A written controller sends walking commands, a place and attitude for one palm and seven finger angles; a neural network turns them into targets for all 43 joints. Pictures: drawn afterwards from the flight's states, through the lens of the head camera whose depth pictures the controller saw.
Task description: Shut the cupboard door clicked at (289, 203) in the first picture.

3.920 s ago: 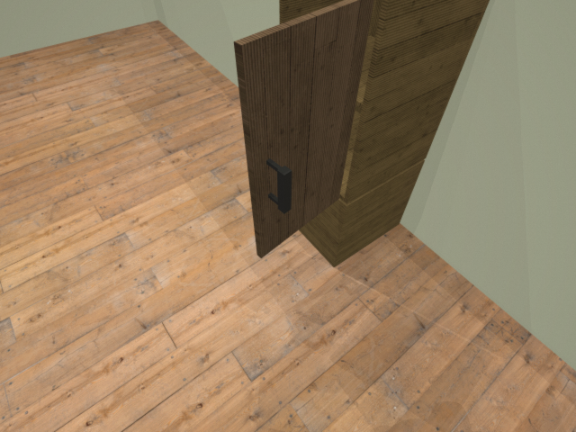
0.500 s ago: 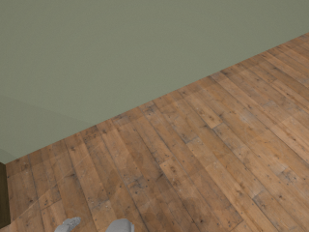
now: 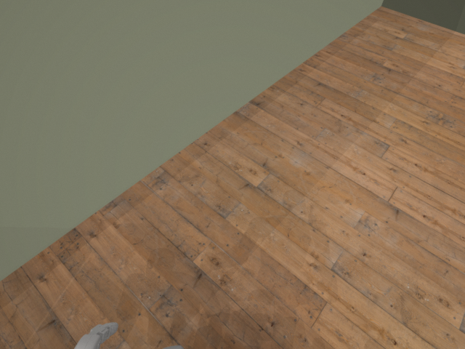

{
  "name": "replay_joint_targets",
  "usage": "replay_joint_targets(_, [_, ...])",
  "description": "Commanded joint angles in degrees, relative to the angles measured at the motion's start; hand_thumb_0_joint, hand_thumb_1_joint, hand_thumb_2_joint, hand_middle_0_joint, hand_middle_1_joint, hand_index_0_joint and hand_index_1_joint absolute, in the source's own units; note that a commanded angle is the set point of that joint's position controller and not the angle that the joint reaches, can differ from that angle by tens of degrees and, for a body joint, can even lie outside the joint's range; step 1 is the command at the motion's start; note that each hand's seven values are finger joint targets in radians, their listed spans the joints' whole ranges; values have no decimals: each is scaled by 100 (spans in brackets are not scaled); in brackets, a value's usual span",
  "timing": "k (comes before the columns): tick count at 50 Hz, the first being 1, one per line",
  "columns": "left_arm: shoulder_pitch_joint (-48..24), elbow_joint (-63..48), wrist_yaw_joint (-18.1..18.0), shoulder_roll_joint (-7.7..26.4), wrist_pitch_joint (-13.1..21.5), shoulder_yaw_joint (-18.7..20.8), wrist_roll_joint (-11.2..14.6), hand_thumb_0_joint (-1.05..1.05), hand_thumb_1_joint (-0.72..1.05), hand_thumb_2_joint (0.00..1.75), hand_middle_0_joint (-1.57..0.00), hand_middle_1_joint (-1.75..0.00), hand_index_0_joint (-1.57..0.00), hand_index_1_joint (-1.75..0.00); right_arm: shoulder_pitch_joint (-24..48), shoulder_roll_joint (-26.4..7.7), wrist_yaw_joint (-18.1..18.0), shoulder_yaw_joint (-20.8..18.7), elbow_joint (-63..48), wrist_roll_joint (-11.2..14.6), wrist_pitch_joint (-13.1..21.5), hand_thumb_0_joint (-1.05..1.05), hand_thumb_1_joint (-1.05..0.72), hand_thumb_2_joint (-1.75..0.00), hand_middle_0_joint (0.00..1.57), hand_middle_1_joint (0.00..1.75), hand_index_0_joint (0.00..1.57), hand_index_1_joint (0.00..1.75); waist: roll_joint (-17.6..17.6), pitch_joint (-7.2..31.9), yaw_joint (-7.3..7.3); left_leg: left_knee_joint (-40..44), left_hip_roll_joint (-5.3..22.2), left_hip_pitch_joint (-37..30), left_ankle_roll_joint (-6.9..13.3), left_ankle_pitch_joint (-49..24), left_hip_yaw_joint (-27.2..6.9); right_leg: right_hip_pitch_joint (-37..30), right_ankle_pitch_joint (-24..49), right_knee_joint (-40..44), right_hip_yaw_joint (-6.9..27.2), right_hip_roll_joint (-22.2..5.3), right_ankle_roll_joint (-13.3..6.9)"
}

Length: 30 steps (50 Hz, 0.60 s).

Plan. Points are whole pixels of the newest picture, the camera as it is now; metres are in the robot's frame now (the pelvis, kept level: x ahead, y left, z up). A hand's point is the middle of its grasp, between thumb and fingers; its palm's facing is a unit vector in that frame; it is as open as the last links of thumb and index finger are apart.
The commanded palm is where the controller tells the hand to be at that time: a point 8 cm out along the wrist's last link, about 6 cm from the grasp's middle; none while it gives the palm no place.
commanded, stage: walk around to get in front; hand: left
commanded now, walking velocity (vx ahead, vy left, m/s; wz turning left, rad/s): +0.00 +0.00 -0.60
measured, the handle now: out of the picture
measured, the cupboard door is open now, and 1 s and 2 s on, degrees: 98 98 98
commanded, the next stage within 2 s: walk to a spot facing it in 1.44 s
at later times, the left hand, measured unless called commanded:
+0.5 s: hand (152, 298) +0.22 +0.18 -0.15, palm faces -0.29 -0.95 -0.15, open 7.4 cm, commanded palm none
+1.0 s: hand (247, 220) +0.40 -0.01 -0.14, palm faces -0.51 -0.83 -0.22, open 7.2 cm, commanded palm none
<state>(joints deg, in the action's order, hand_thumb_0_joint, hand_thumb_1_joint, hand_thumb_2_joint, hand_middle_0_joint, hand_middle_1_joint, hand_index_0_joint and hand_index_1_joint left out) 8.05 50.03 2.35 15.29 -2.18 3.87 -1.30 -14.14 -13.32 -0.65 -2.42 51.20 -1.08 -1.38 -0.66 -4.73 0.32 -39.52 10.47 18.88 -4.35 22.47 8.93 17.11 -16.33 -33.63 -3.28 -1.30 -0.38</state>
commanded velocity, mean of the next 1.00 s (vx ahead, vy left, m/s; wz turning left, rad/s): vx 0.32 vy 0.00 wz -0.49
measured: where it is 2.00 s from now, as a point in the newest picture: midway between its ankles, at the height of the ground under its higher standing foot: (318, 262)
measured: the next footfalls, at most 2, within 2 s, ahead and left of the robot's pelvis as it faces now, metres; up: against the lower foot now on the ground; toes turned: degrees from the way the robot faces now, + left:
left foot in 0.30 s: +0.12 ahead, +0.11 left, +0.00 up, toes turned -7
right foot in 0.76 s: +0.24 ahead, -0.20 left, +0.00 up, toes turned -34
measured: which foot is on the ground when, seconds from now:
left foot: up 0.00-0.28, down 0.30-0.76, up 0.78-1.00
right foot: down 0.00-0.30, up 0.32-0.74, down 0.76-1.00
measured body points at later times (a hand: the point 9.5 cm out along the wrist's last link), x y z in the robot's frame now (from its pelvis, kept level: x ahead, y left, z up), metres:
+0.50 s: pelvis +0.09 +0.01 +0.02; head +0.14 +0.04 +0.47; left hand +0.24 +0.23 -0.14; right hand +0.04 -0.23 -0.10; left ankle +0.08 +0.12 -0.72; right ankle +0.05 -0.13 -0.62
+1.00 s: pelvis +0.23 -0.13 +0.02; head +0.26 -0.15 +0.47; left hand +0.43 +0.03 -0.12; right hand +0.14 -0.35 -0.13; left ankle +0.36 +0.01 -0.65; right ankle +0.21 -0.18 -0.72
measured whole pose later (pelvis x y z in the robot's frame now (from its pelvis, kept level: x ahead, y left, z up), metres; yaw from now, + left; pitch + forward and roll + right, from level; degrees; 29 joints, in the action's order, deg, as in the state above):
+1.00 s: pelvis +0.23 -0.13 +0.02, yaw -32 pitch +1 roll +1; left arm 11.3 55.8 0.3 11.4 3.0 4.0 -0.7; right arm -13.8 -10.1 0.1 -2.9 55.3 -1.6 1.0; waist 0.3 -3.2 2.5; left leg -59.7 9.4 33.7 -4.1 13.1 1.5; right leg 12.8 -11.7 -23.1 -3.7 4.6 -6.6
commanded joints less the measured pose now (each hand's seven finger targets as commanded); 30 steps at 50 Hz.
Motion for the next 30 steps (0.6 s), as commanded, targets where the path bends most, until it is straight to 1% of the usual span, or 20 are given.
replay_joint_targets(1, [731,-93,-240,1345,124,368,6,0,90,90,-20,-30,-20,-30,641,-659,-126,-181,-642,57,-1,0,-90,-90,20,30,20,30,1713,704,-415,-2518,-464,1833,17,1126,-844,-1353,2304,1443,2709,-1785,-1281])
replay_joint_targets(2, [505,-159,-262,1131,124,305,24,0,90,90,-20,-30,-20,-30,619,-735,-116,-198,-581,40,3,0,-90,-90,20,30,20,30,1703,598,-310,-2604,-418,1930,-24,743,-933,-1336,2188,1403,2376,-1538,-1164])
replay_joint_targets(4, [308,-215,-275,899,144,251,22,0,90,90,-20,-30,-20,-30,502,-660,-49,-192,-467,11,23,0,-90,-90,20,30,20,30,1322,762,-146,-2273,-445,1529,-79,265,-800,-1233,1770,1378,1925,-1203,-1024])
replay_joint_targets(6, [412,-183,-255,915,196,257,1,0,90,90,-20,-30,-20,-30,590,-564,-4,-178,-453,2,56,0,-90,-90,20,30,20,30,957,694,-189,-1664,-574,1245,-101,146,-668,-1063,1189,1497,2014,-1136,-1061])
replay_joint_targets(10, [580,-67,-183,1068,246,311,-28,0,90,90,-20,-30,-20,-30,706,-495,62,-179,-544,17,203,0,-90,-90,20,30,20,30,958,505,-289,-435,-830,800,1,255,-560,-842,-388,1684,2528,-1096,-1164])
replay_joint_targets(11, [480,-67,-168,1077,250,321,-26,0,90,90,-20,-30,-20,-30,565,-501,57,-180,-519,22,243,0,-90,-90,20,30,20,30,1024,448,-184,-72,-872,478,28,142,-549,-598,-595,1643,2552,-1059,-1130])
replay_joint_targets(12, [361,-87,-145,1043,246,320,-13,0,90,90,-20,-30,-20,-30,346,-502,43,-179,-458,18,280,0,-90,-90,20,30,20,30,979,391,-54,407,-960,-39,38,-152,-454,-235,-794,1537,2473,-890,-1015])
replay_joint_targets(13, [162,-116,-128,961,237,313,3,0,90,90,-20,-30,-20,-30,-46,-548,15,-186,-321,14,324,0,-90,-90,20,30,20,30,913,374,190,1048,-984,-926,62,-500,-406,451,-1121,1271,2327,-690,-830])
replay_joint_targets(14, [48,-201,-97,660,238,240,6,0,90,90,-20,-30,-20,-30,-592,-801,-46,-240,-148,2,374,0,-90,-90,20,30,20,30,125,497,450,1761,-557,-1977,188,-86,-879,1315,-1354,507,1950,-245,-534])
replay_joint_targets(15, [55,-374,-36,173,214,137,76,0,90,90,-20,-30,-20,-30,-1256,-1505,-97,-373,-15,-140,421,0,-90,-90,20,30,20,30,-1928,657,713,2588,1182,-2687,734,1443,-3106,2508,-1944,-1459,874,671,-133])
replay_joint_targets(16, [-447,-677,13,328,256,165,37,0,90,90,-20,-30,-20,-30,-1542,-1690,-162,-360,-17,-132,412,0,-90,-90,20,30,20,30,-1449,383,788,3221,2155,-2042,1311,2062,-4092,2774,-1889,-2553,649,226,-57])
replay_joint_targets(17, [-532,-551,51,403,285,214,-75,0,90,90,-20,-30,-20,-30,-1307,-1431,-124,-283,-50,-146,450,0,-90,-90,20,30,20,30,-806,55,590,3241,1903,-1502,1287,1781,-4036,2769,-1347,-3280,796,38,-55])
replay_joint_targets(18, [-377,-402,96,361,293,238,-90,0,90,90,-20,-30,-20,-30,-953,-1172,-112,-197,-150,-127,475,0,-90,-90,20,30,20,30,-630,-151,342,3146,1578,-1250,1122,1077,-3234,2765,-804,-3604,702,-156,-30])
replay_joint_targets(19, [-173,-262,153,305,282,213,-98,0,90,90,-20,-30,-20,-30,-604,-915,-112,-112,-223,-93,514,0,-90,-90,20,30,20,30,-707,-89,141,2970,1247,-1296,928,96,-2343,2664,-361,-3646,540,-293,26])
replay_joint_targets(20, [-75,-170,181,179,233,183,-98,0,90,90,-20,-30,-20,-30,-635,-756,-128,-69,-158,-74,548,0,-90,-90,20,30,20,30,-737,30,86,2822,933,-1438,724,-953,-1587,2560,-10,-3665,437,-263,86])
replay_joint_targets(21, [-47,-127,188,53,209,135,-84,0,90,90,-20,-30,-20,-30,-825,-658,-149,-26,-58,-55,587,0,-90,-90,20,30,20,30,-854,219,89,2597,736,-1713,586,-2137,-1071,2543,146,-3606,329,-208,114])
replay_joint_targets(22, [-46,-101,187,-17,199,99,-62,0,90,90,-20,-30,-20,-30,-1015,-617,-164,-7,58,-38,614,0,-90,-90,20,30,20,30,-930,385,108,2405,684,-1966,559,-3051,-726,2546,202,-3514,241,-183,114])
replay_joint_targets(24, [-248,-127,195,-114,196,42,-51,0,90,90,-20,-30,-20,-30,-1298,-590,-173,-5,192,-43,629,0,-90,-90,20,30,20,30,-867,445,187,2210,671,-2237,594,-3894,-347,2564,287,-3133,19,-159,95])
replay_joint_targets(25, [-387,-140,200,-160,176,17,-50,0,90,90,-20,-30,-20,-30,-1388,-600,-165,-11,276,-52,624,0,-90,-90,20,30,20,30,-810,391,188,2246,696,-2226,644,-3922,-206,2556,426,-2907,-47,-167,89])
replay_joint_targets(30, [-1235,-331,231,-197,161,-38,-45,0,90,90,-20,-30,-20,-30,-1664,-529,-140,-8,492,-108,560,0,-90,-90,20,30,20,30,-851,-74,379,2430,888,-2004,822,-3237,136,2180,483,-1449,-350,-212,-18])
